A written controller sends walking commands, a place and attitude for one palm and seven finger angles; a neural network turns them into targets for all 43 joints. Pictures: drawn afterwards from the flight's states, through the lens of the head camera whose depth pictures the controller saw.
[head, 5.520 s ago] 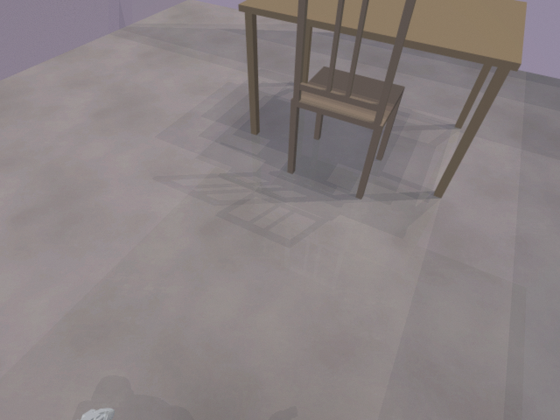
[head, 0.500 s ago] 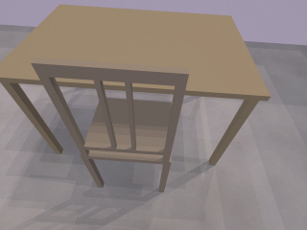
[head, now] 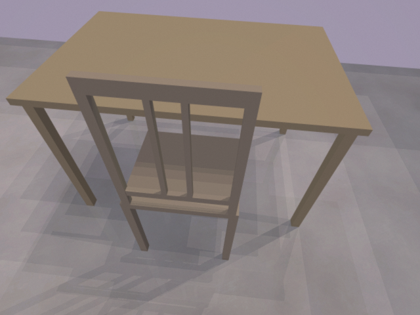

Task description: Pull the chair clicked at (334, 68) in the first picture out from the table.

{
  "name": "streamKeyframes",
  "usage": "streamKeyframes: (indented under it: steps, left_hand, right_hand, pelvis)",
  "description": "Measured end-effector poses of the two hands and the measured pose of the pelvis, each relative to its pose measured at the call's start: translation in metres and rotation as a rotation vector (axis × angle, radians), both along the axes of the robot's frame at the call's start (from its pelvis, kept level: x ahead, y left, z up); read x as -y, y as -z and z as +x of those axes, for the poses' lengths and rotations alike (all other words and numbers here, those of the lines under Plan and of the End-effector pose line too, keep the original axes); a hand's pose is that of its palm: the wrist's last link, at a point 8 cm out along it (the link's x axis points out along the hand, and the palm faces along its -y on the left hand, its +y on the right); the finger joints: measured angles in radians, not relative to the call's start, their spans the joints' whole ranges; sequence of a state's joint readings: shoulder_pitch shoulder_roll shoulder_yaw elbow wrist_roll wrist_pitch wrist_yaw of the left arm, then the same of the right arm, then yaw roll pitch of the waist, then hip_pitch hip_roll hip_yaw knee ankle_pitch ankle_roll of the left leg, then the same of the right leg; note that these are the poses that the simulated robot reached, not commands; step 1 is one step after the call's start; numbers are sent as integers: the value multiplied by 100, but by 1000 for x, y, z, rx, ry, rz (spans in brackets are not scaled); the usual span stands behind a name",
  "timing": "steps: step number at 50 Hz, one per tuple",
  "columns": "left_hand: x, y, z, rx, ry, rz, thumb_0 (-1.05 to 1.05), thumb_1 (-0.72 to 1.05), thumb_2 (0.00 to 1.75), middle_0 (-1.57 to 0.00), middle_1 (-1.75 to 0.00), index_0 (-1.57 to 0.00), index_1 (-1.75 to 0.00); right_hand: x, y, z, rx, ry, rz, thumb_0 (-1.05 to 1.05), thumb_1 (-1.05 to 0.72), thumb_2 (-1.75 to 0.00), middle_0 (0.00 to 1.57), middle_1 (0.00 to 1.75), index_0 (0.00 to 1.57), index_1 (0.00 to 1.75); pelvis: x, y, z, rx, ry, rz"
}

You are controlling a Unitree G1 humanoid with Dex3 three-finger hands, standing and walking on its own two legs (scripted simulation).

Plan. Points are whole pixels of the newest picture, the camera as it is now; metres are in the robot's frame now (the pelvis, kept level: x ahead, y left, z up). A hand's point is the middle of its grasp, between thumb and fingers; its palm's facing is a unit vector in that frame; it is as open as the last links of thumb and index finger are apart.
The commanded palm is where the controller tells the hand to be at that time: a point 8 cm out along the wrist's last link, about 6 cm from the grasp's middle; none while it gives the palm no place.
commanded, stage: come to a stop and stand still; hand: left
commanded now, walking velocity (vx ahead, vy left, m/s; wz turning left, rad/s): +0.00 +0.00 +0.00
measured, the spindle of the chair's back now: (157, 154) +0.51 +0.19 -0.05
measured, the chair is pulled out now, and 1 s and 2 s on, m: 0.00 0.00 0.00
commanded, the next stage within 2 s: look again from close up in 0.28 s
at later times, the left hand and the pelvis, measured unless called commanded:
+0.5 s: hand out of the picture -0.03 +0.17 -0.17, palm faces +0.01 -0.98 -0.21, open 7.4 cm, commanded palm none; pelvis +0.01 +0.00 +0.00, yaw +0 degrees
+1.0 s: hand out of the picture +0.07 +0.18 -0.17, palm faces +0.02 -0.97 -0.22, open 7.4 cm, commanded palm none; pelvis +0.01 +0.00 +0.00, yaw +0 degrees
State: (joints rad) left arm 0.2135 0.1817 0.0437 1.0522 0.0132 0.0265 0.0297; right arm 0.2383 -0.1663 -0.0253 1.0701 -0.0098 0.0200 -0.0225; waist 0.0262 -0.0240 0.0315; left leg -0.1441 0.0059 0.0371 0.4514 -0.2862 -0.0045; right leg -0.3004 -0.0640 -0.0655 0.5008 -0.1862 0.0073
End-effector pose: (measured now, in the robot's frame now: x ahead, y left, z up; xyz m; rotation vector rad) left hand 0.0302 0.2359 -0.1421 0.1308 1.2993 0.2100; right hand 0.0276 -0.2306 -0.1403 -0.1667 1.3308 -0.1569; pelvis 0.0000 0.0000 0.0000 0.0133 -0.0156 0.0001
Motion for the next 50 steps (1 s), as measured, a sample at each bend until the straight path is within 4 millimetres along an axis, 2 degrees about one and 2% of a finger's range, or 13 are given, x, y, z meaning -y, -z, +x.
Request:
streamKeyframes:
  steps: [8, 15, 20, 25, 33, 39, 44, 50]
  left_hand:
    - [-6, 5, -37, -75, -1, -28, 1, 91, 90, -20, -30, -20, -30]
    - [5, -1, -71, -176, -13, -35, 1, 91, 90, -20, -30, -19, -30]
    - [17, -3, -80, -227, -1, -48, 1, 91, 90, -20, -30, -19, -30]
    - [17, -3, -63, -178, 37, -15, 1, 91, 90, -20, -30, -20, -30]
    - [14, -7, -6, -24, 56, 26, 1, 91, 90, -20, -30, -20, -30]
    - [11, -10, 30, 66, 67, 31, 1, 92, 90, -20, -30, -20, -30]
    - [10, -11, 40, 90, 72, 26, 1, 91, 90, -20, -30, -20, -30]
    - [6, -7, 30, 57, 70, 15, 1, 91, 90, -20, -30, -20, -30]
  right_hand:
    - [-21, -3, -23, -20, 1, 11, 0, -93, -90, 19, 30, 20, 30]
    - [-28, 3, -34, -63, 17, 50, 0, -92, -90, 20, 30, 20, 30]
    - [-29, 5, -39, -91, 27, 68, 0, -92, -90, 20, 30, 20, 30]
    - [-15, 9, -25, -48, 33, 61, 0, -91, -90, 20, 30, 20, 30]
    - [3, 13, 14, 45, 19, 43, 0, -91, -90, 19, 30, 20, 30]
    - [4, 9, 25, 66, 6, 34, 0, -92, -90, 19, 30, 20, 30]
    - [2, 7, 20, 46, 5, 31, 0, -92, -90, 19, 30, 20, 30]
    - [-5, 6, 4, 2, 12, 35, 0, -92, -90, 19, 30, 20, 30]
  pelvis:
    - [-10, -3, -5, 25, 8, 7]
    - [-10, -4, -1, 15, 12, 2]
    - [-5, -5, 3, 0, 12, 4]
    - [2, 0, 5, -11, 2, 4]
    - [6, 2, 16, -11, -3, -7]
    - [6, 1, 18, -4, -7, -8]
    - [4, 1, 17, 4, -7, -8]
    - [1, -1, 14, 11, -5, -9]
